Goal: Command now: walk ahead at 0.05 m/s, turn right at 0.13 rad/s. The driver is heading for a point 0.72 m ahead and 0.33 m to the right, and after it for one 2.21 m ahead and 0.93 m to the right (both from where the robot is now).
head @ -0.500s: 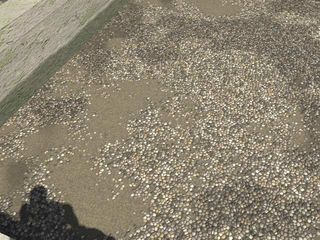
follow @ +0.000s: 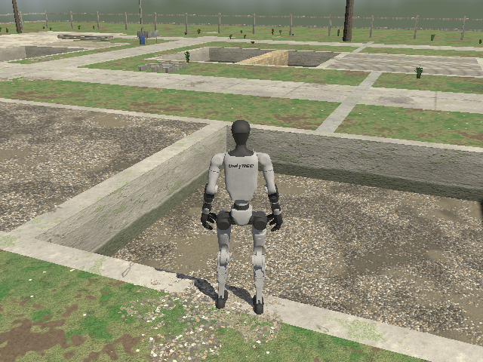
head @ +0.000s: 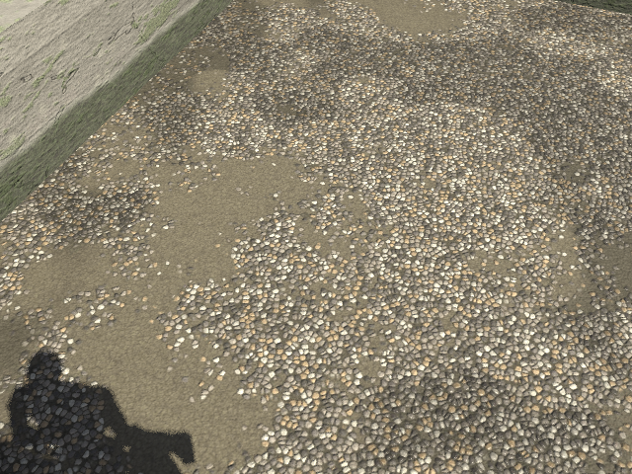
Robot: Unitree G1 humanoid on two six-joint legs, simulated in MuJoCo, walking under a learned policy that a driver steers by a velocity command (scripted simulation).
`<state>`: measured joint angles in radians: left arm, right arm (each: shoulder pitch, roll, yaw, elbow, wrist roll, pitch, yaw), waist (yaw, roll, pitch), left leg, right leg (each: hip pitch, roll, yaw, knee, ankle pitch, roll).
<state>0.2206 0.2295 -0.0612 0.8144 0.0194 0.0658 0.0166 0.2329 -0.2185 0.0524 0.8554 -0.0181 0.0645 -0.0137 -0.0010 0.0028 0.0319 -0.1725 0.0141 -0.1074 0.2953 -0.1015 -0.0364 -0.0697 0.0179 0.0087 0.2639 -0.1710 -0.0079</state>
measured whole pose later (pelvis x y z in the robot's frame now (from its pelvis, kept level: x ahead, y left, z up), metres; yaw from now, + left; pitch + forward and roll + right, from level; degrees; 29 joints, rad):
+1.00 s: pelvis +0.01 +0.01 -0.02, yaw -32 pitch +1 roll +2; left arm 0.15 0.26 -0.06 0.44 0.02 0.08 0.01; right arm 0.15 -0.29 0.03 0.66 -0.04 0.09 0.03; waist -0.01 -0.01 0.04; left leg -0.21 0.05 0.22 0.56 -0.35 0.01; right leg -0.34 -0.04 -0.02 0.62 -0.29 -0.01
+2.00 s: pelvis +0.02 +0.02 -0.01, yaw -37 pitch +0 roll +1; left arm 0.10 0.26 -0.14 0.49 0.08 0.02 -0.05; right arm 0.09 -0.26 0.14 0.42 -0.07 0.05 0.03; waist 0.02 -0.01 -0.04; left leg -0.20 -0.01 -0.04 0.43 -0.24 -0.01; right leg -0.26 0.00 0.05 0.46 -0.21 0.01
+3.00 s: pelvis +0.03 +0.02 +0.00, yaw -37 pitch +0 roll +0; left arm 0.28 0.24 -0.07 0.68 0.03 0.07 0.00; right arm 0.28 -0.25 0.07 0.65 -0.03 0.10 0.00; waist 0.01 -0.01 -0.02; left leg -0.09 -0.02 -0.06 0.25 -0.16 0.00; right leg -0.15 -0.01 0.06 0.28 -0.13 0.02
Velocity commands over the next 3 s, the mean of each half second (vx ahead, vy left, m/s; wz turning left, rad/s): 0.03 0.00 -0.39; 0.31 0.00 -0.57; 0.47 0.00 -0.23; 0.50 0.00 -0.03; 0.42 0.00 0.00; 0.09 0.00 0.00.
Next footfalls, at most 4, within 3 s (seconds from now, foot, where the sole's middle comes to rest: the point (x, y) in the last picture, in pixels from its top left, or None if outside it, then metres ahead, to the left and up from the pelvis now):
0.98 right None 0.00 -0.12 -0.79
1.34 left None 0.13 0.11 -0.79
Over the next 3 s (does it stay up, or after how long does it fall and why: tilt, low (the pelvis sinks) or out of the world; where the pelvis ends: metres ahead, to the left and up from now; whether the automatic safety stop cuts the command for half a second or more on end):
stays up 0.03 0.02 0.00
